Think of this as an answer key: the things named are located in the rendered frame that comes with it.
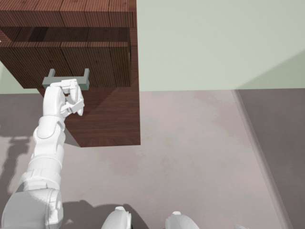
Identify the cabinet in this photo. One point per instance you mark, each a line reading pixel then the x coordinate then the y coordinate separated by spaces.
pixel 111 115

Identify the right robot thigh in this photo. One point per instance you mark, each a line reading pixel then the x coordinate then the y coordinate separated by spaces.
pixel 180 222

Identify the robot left upper arm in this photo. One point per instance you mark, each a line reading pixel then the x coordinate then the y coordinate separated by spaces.
pixel 36 209

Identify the handle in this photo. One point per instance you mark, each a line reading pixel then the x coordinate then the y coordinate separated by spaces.
pixel 82 81

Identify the robot left shin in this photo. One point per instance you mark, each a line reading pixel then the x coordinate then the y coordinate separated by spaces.
pixel 119 208

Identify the robot left hand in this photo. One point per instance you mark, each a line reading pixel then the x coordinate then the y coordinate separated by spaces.
pixel 55 103

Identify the drawer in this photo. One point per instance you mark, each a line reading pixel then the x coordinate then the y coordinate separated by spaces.
pixel 105 51

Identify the robot left forearm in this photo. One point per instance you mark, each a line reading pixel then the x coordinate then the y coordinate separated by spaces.
pixel 47 158

